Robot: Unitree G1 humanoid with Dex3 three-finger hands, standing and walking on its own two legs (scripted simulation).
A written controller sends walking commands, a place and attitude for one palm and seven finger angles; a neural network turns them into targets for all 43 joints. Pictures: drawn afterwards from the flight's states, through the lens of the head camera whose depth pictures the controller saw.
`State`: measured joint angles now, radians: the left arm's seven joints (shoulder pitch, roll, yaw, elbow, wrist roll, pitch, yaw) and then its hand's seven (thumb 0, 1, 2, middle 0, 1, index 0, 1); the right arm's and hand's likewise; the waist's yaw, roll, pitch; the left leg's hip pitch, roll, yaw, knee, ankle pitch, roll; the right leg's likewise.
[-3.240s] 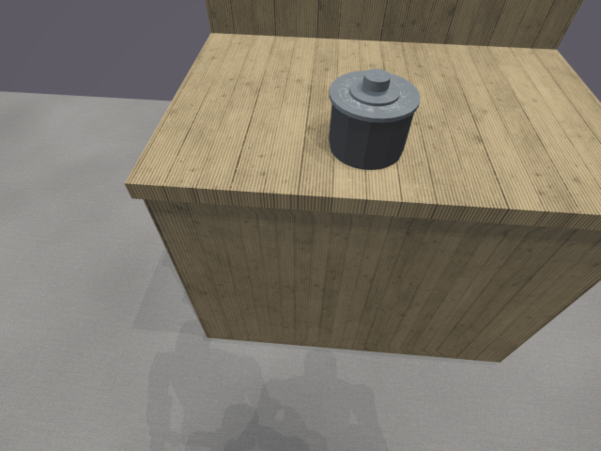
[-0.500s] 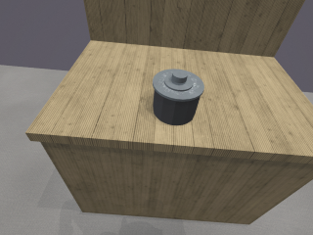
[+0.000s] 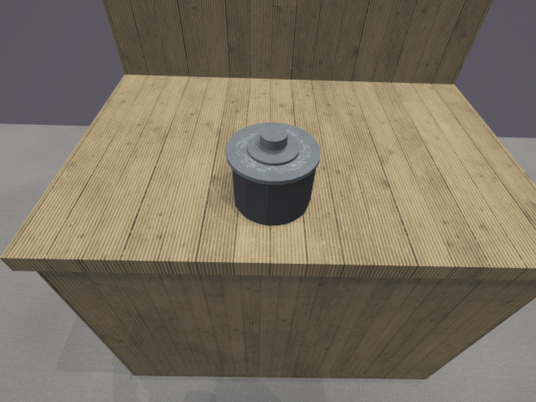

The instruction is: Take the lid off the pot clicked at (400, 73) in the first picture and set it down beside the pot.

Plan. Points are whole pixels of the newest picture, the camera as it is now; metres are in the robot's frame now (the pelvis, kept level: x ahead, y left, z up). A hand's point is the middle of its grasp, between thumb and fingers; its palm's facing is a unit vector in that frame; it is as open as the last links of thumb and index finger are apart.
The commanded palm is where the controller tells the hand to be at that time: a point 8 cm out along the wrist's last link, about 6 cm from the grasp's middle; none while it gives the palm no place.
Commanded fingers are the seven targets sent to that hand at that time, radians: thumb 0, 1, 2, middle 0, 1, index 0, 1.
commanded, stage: look again from close up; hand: left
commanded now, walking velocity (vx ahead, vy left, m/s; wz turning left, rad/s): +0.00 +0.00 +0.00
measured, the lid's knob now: (273, 137) +0.49 +0.03 +0.16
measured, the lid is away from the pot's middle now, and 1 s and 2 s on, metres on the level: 0.00 0.00 0.00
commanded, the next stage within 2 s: shuffle to correct the standing spot in 0.72 s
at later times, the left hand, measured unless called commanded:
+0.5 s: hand out of the picture +0.02 +0.14 -0.17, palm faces +0.04 -0.98 -0.19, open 7.4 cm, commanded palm none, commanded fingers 0.00 0.90 0.90 -0.20 -0.30 -0.20 -0.30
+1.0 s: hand out of the picture +0.02 +0.13 -0.18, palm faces +0.04 -0.98 -0.17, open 7.4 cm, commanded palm none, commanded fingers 0.00 0.90 0.90 -0.20 -0.30 -0.20 -0.30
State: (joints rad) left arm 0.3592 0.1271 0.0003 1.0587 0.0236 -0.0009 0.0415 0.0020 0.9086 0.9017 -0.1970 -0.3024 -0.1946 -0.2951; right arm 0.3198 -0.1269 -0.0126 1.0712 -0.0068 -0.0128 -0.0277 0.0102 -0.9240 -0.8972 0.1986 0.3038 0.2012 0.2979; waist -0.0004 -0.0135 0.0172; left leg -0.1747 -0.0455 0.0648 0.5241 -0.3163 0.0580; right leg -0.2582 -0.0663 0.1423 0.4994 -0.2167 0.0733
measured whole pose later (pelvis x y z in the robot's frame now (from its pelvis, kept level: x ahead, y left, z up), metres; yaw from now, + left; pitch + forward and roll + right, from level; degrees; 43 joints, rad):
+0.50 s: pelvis +0.02 -0.03 +0.00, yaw +0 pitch -1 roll +0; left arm 0.32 0.14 0.00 1.06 0.02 0.00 0.04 0.00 0.91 0.90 -0.20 -0.30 -0.19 -0.30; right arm 0.30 -0.14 -0.01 1.08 -0.01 -0.02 -0.03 0.01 -0.92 -0.90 0.20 0.30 0.20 0.30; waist 0.00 0.00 0.03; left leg -0.15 0.00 0.04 0.51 -0.34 0.01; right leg -0.24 -0.02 0.11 0.50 -0.25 0.06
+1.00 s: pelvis +0.03 -0.03 +0.00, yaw +1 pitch -1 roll +0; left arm 0.32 0.14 0.01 1.07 0.02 0.01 0.04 0.00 0.91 0.90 -0.20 -0.30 -0.19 -0.30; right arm 0.31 -0.11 -0.01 1.10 -0.01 -0.02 -0.04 0.01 -0.92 -0.90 0.20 0.30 0.20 0.30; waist -0.01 -0.02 0.03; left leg -0.15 0.01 0.03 0.51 -0.35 0.01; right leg -0.23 -0.02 0.10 0.50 -0.26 0.06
